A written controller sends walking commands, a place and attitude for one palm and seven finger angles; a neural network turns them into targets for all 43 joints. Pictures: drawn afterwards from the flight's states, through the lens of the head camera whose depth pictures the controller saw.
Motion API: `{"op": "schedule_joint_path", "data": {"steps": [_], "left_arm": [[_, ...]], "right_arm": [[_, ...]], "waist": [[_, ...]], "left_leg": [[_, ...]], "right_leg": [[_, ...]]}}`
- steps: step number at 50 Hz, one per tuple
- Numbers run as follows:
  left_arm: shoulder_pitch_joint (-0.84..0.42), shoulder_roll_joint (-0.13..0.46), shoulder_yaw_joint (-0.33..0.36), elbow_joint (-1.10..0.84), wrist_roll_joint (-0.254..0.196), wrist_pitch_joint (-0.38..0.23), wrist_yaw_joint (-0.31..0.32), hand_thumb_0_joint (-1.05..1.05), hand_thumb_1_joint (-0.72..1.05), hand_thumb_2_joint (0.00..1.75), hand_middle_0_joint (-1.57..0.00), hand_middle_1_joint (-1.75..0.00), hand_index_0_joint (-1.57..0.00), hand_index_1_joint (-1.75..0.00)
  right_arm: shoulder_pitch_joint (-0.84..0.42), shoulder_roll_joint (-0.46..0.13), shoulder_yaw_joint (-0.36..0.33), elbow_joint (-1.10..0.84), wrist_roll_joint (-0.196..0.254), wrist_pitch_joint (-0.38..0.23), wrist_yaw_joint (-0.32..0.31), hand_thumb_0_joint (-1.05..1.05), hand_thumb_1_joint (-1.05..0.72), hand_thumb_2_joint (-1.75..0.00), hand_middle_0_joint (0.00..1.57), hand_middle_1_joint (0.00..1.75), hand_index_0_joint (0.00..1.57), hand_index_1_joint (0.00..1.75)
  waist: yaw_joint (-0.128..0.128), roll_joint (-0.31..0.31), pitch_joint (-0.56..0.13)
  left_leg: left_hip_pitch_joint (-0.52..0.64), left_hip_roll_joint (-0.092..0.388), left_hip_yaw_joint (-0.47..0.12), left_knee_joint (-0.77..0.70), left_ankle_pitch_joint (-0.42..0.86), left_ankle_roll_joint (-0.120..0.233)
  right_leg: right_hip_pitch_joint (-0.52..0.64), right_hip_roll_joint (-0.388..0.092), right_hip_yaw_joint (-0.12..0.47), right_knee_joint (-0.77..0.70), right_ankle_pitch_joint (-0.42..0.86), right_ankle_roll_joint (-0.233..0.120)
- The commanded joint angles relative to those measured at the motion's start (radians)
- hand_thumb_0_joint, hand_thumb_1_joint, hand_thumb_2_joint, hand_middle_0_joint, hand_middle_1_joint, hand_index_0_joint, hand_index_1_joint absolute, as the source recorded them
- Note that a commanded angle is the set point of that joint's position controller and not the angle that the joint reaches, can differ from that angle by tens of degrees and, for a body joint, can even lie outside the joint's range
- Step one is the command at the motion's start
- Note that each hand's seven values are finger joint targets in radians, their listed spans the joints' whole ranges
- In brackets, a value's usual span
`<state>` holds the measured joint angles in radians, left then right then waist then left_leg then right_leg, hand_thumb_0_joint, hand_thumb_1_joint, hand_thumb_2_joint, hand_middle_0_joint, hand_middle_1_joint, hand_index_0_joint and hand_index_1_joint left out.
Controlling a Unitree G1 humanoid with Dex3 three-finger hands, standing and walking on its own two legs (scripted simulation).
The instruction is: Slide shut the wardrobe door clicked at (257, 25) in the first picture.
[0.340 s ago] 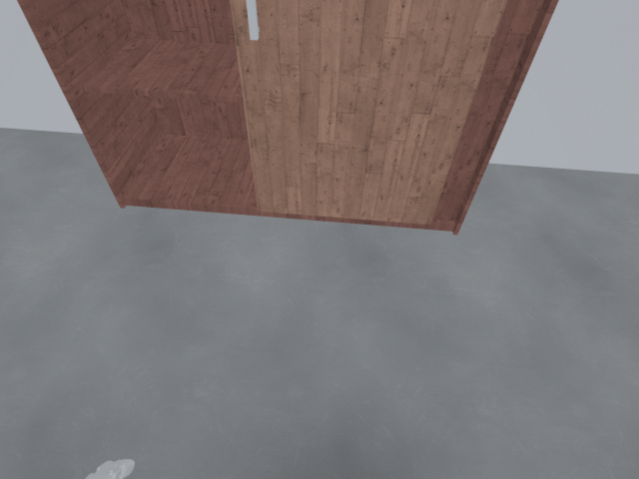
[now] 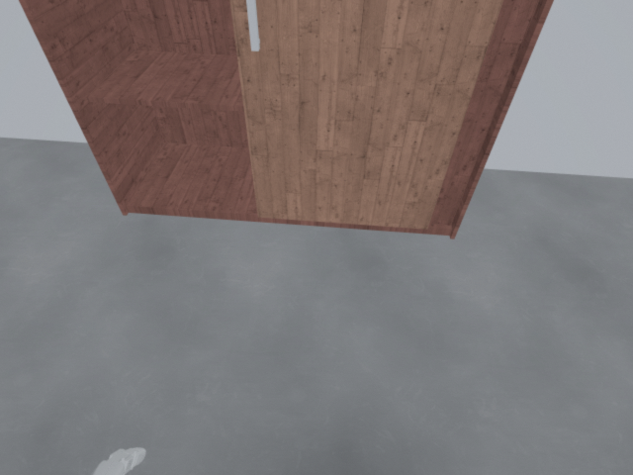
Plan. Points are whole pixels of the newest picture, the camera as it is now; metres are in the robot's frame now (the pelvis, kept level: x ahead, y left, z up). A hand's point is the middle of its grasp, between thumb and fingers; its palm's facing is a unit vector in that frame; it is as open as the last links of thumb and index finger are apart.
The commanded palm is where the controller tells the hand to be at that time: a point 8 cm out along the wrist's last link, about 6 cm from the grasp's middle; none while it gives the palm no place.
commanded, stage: stand and wait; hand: right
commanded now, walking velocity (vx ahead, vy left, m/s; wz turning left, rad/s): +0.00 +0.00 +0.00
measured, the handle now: (253, 6) +1.24 +0.25 +0.13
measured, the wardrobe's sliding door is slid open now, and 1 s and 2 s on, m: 0.62 0.62 0.62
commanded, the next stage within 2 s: look at it before walking up in 0.54 s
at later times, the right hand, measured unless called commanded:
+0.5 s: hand out of the picture +0.06 -0.24 -0.15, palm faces -0.02 +0.94 -0.34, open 7.4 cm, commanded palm none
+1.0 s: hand out of the picture +0.06 -0.24 -0.15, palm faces -0.03 +0.94 -0.33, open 7.4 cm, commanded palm none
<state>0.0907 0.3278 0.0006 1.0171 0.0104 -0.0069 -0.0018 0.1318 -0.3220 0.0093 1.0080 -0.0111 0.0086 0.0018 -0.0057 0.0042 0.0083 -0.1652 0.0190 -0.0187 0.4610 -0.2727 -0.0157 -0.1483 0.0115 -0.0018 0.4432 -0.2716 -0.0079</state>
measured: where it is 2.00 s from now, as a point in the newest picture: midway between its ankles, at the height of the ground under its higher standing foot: outside the picture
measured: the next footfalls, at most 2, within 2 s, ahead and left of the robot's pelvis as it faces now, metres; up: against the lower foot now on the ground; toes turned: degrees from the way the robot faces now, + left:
none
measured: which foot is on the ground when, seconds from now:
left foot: down 0.00-1.00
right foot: down 0.00-1.00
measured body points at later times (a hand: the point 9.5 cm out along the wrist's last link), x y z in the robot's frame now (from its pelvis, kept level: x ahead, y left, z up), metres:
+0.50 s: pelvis -0.02 +0.01 +0.00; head -0.02 +0.01 +0.45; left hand +0.05 +0.31 -0.13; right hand +0.06 -0.29 -0.13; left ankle -0.02 +0.13 -0.74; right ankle -0.02 -0.12 -0.74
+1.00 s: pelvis -0.02 +0.01 +0.01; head -0.01 +0.01 +0.45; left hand +0.05 +0.31 -0.13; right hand +0.06 -0.29 -0.13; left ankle -0.02 +0.13 -0.74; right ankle -0.02 -0.12 -0.74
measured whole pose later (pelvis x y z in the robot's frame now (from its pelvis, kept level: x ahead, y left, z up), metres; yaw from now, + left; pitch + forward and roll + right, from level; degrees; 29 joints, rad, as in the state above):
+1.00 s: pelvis -0.02 +0.01 +0.01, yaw +0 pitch -1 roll +0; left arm 0.13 0.34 0.00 1.11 0.00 -0.01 -0.01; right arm 0.14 -0.34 0.00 1.08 -0.01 0.00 0.01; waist 0.00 0.00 0.02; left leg -0.16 0.00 -0.02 0.39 -0.20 0.00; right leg -0.14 -0.01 0.00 0.37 -0.21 0.01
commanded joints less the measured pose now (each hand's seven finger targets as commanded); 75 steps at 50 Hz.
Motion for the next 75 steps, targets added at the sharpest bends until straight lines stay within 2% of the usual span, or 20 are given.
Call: {"op": "schedule_joint_path", "data": {"steps": [1,8,16,28,34,39,45,47,54,61,62,65,68,70,72,74,75], "left_arm": [[-0.048,0.203,0.045,-0.053,0.003,-0.029,0.019,0.0,0.9,0.9,-0.2,-0.3,-0.2,-0.3],[-0.032,0.207,0.042,-0.026,-0.001,-0.026,0.018,0.0,0.9,0.9,-0.2,-0.3,-0.2,-0.3],[-0.022,0.212,0.036,0.005,-0.001,-0.025,0.015,0.0,0.9,0.9,-0.2,-0.3,-0.2,-0.3],[-0.007,0.213,0.036,0.025,-0.002,-0.026,0.013,0.0,0.9,0.9,-0.2,-0.3,-0.2,-0.3],[-0.009,0.212,0.037,0.029,-0.002,-0.028,0.013,0.0,0.9,0.9,-0.2,-0.3,-0.2,-0.3],[-0.01,0.212,0.036,0.03,-0.002,-0.027,0.013,0.0,0.9,0.9,-0.2,-0.3,-0.2,-0.3],[-0.009,0.211,0.036,0.031,-0.002,-0.028,0.013,0.0,0.9,0.9,-0.2,-0.3,-0.2,-0.3],[-0.013,0.215,0.035,0.032,-0.002,-0.029,0.013,0.0,0.9,0.9,-0.2,-0.3,-0.2,-0.3],[-0.01,0.214,0.036,0.032,-0.004,-0.029,0.015,0.0,0.9,0.9,-0.2,-0.3,-0.2,-0.3],[-0.018,0.218,0.037,0.033,-0.003,-0.028,0.016,0.0,0.9,0.9,-0.2,-0.3,-0.2,-0.3],[-0.011,0.216,0.04,0.031,-0.002,-0.027,0.019,0.0,0.9,0.9,-0.2,-0.3,-0.2,-0.3],[0.056,0.099,0.028,0.02,0.0,-0.006,0.025,0.0,0.9,0.9,-0.2,-0.3,-0.2,-0.3],[0.079,0.112,0.05,-0.024,0.0,0.009,0.031,0.0,0.9,0.9,-0.2,-0.3,-0.2,-0.3],[0.07,0.12,0.062,-0.056,0.002,0.014,0.034,0.0,0.9,0.9,-0.2,-0.3,-0.2,-0.3],[0.06,0.132,0.075,-0.084,0.004,0.014,0.034,0.0,0.9,0.9,-0.2,-0.3,-0.2,-0.3],[0.041,0.136,0.086,-0.105,0.004,0.008,0.032,0.0,0.9,0.9,-0.2,-0.3,-0.2,-0.3],[0.031,0.135,0.087,-0.118,0.007,0.006,0.03,0.0,0.9,0.9,-0.2,-0.3,-0.2,-0.3]], "right_arm": [[-0.038,-0.22,-0.049,-0.061,0.0,-0.032,-0.019,0.0,-0.9,-0.9,0.2,0.3,0.2,0.3],[-0.037,-0.226,-0.049,-0.037,0.001,-0.034,-0.018,0.0,-0.9,-0.9,0.2,0.3,0.2,0.3],[-0.034,-0.227,-0.044,-0.01,0.003,-0.032,-0.014,0.0,-0.9,-0.9,0.2,0.3,0.2,0.3],[-0.033,-0.225,-0.043,0.001,0.0,-0.034,-0.014,0.0,-0.9,-0.9,0.2,0.3,0.2,0.3],[-0.034,-0.221,-0.043,0.003,-0.001,-0.034,-0.014,0.0,-0.9,-0.9,0.2,0.3,0.2,0.3],[-0.031,-0.22,-0.043,0.005,-0.001,-0.033,-0.014,0.0,-0.9,-0.9,0.2,0.3,0.2,0.3],[-0.029,-0.221,-0.043,0.005,-0.001,-0.035,-0.013,0.0,-0.9,-0.9,0.2,0.3,0.2,0.3],[-0.028,-0.219,-0.042,0.008,-0.001,-0.034,-0.013,0.0,-0.9,-0.9,0.2,0.3,0.2,0.3],[-0.024,-0.224,-0.043,0.01,0.0,-0.038,-0.014,0.0,-0.9,-0.9,0.2,0.3,0.2,0.3],[-0.025,-0.226,-0.044,0.01,-0.001,-0.036,-0.014,0.0,-0.9,-0.9,0.2,0.3,0.2,0.3],[-0.029,-0.225,-0.047,0.002,-0.001,-0.031,-0.013,0.0,-0.9,-0.9,0.2,0.3,0.2,0.3],[0.034,-0.118,-0.035,-0.007,-0.002,0.002,-0.018,0.0,-0.9,-0.9,0.2,0.3,0.2,0.3],[0.058,-0.117,-0.049,-0.052,-0.007,0.019,-0.015,0.0,-0.9,-0.9,0.2,0.3,0.2,0.3],[0.064,-0.111,-0.056,-0.082,-0.008,0.027,-0.01,0.0,-0.9,-0.9,0.2,0.3,0.2,0.3],[0.078,-0.088,-0.063,-0.105,-0.009,0.031,-0.003,0.0,-0.9,-0.9,0.2,0.3,0.2,0.3],[0.097,-0.058,-0.069,-0.126,-0.009,0.037,0.002,0.0,-0.9,-0.9,0.2,0.3,0.2,0.3],[0.116,-0.049,-0.076,-0.133,-0.008,0.037,0.007,0.0,-0.9,-0.9,0.2,0.3,0.2,0.3]], "waist": [[0.006,0.005,-0.07],[0.006,0.01,-0.055],[0.004,0.005,-0.028],[0.005,0.016,-0.026],[0.006,0.001,-0.022],[0.005,0.007,-0.015],[0.005,0.006,-0.02],[0.005,-0.007,-0.025],[0.007,0.004,-0.055],[0.006,0.0,-0.033],[0.008,0.005,-0.025],[0.013,0.006,-0.031],[0.016,0.0,-0.036],[0.015,-0.04,-0.018],[0.009,-0.104,-0.015],[-0.003,-0.197,-0.017],[-0.012,-0.203,-0.027]], "left_leg": [[0.026,0.098,-0.076,-0.061,0.278,0.051],[0.034,0.1,-0.085,-0.086,0.26,0.054],[0.01,0.1,-0.096,-0.125,0.147,0.051],[0.001,0.096,-0.101,-0.135,0.13,0.05],[-0.003,0.093,-0.099,-0.134,0.142,0.047],[-0.013,0.093,-0.103,-0.143,0.108,0.046],[-0.008,0.093,-0.103,-0.143,0.128,0.047],[-0.005,0.092,-0.101,-0.138,0.15,0.046],[0.021,0.098,-0.097,-0.129,0.228,0.048],[0.004,0.093,-0.107,-0.134,0.227,0.048],[-0.009,0.089,-0.111,-0.123,0.25,0.05],[-0.057,0.081,-0.131,-0.056,0.31,0.039],[-0.117,0.054,-0.139,0.025,0.328,0.04],[-0.172,0.025,-0.13,0.089,0.284,0.036],[-0.21,-0.015,-0.088,0.213,0.191,0.023],[-0.243,-0.031,-0.005,0.404,-0.15,0.001],[-0.209,0.002,0.0,0.434,-0.234,0.002]], "right_leg": [[0.017,-0.118,0.081,-0.06,0.272,-0.032],[0.009,-0.12,0.085,-0.077,0.237,-0.026],[-0.002,-0.12,0.094,-0.108,0.157,-0.025],[-0.002,-0.125,0.1,-0.121,0.154,-0.023],[0.001,-0.128,0.098,-0.126,0.161,-0.021],[0.0,-0.127,0.1,-0.132,0.134,-0.022],[0.003,-0.127,0.099,-0.131,0.149,-0.02],[0.011,-0.129,0.098,-0.132,0.165,-0.021],[0.036,-0.133,0.091,-0.119,0.221,-0.019],[0.043,-0.137,0.082,-0.126,0.207,-0.018],[0.047,-0.14,0.069,-0.11,0.213,-0.016],[0.045,-0.147,0.019,-0.052,0.213,0.001],[0.041,-0.173,0.007,-0.008,0.206,-0.007],[0.021,-0.203,0.019,-0.008,0.165,-0.023],[-0.005,-0.265,0.057,-0.039,0.153,-0.059],[-0.02,-0.369,0.092,-0.071,0.269,-0.135],[-0.053,-0.404,0.083,-0.075,0.225,-0.155]]}}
